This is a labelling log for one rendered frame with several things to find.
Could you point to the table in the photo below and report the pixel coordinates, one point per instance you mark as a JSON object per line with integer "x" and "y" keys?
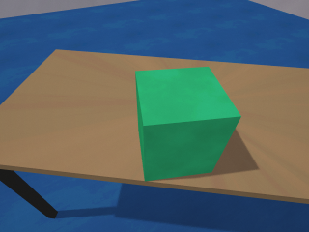
{"x": 76, "y": 116}

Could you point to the carton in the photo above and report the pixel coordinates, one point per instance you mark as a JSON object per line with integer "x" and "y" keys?
{"x": 185, "y": 120}

